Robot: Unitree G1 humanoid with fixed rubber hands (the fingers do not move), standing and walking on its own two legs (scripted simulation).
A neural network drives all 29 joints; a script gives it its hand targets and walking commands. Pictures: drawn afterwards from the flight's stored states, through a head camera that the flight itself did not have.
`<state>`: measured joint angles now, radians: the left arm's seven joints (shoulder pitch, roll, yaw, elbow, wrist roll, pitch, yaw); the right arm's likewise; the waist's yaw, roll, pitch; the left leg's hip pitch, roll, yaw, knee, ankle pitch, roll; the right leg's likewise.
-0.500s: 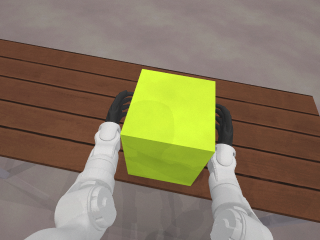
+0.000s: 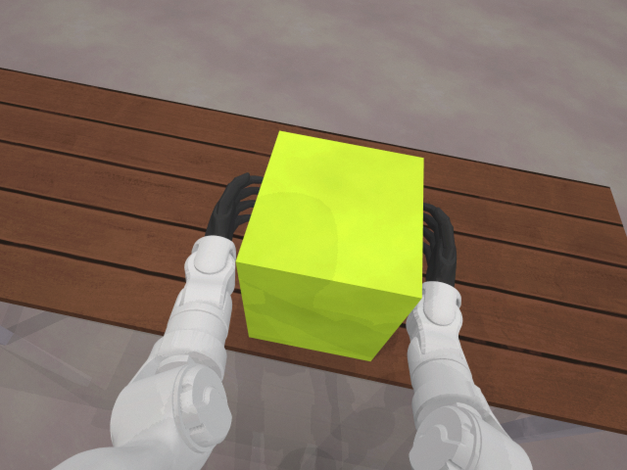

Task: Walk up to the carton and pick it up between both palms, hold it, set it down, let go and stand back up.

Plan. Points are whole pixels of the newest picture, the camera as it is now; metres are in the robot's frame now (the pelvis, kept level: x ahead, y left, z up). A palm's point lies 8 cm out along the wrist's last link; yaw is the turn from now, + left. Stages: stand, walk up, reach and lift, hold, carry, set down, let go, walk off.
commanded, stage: set down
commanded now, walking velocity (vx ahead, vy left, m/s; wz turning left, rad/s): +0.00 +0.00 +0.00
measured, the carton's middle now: (328, 255) +0.41 -0.03 -0.02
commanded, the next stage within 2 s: none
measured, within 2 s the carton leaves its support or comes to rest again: neither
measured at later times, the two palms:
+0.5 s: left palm (220, 227) +0.43 +0.13 +0.01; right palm (430, 270) +0.38 -0.17 +0.01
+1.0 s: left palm (194, 197) +0.43 +0.16 +0.07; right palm (492, 242) +0.38 -0.22 +0.08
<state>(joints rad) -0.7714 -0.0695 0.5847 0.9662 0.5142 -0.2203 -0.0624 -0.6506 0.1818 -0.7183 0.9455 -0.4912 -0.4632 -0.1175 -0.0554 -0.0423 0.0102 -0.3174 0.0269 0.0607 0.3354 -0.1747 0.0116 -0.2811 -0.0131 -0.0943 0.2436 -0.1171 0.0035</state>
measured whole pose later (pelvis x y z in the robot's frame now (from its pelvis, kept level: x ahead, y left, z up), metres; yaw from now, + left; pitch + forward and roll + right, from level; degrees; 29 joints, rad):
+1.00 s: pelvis -0.04 +0.01 -0.03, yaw -3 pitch +19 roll -2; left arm -1.06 0.29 -0.16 1.47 -0.34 -0.27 0.03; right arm -0.96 -0.23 0.04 1.30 0.35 -0.19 -0.08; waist -0.08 0.01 -0.25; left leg -0.72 0.03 0.02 0.66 -0.27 0.01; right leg -0.70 0.00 -0.04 0.57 -0.19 0.01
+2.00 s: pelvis -0.03 +0.00 +0.00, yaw -3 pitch +0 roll -1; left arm -0.57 0.27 0.08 0.67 -0.14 0.19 -0.02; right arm -0.52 -0.09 -0.04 0.66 0.23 0.07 -0.22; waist -0.04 -0.02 0.00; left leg -0.20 0.03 0.03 0.41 -0.21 0.00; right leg -0.18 0.01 -0.02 0.31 -0.13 0.00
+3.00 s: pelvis +0.00 +0.00 -0.01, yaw -2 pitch -3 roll -1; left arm 0.18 0.29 -0.08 0.41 -0.20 -0.29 -0.05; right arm 0.21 -0.05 0.01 0.44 0.15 -0.34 -0.12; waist 0.01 -0.02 0.07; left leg -0.11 0.02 0.01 0.43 -0.27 0.00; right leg -0.10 0.01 -0.02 0.37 -0.21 0.00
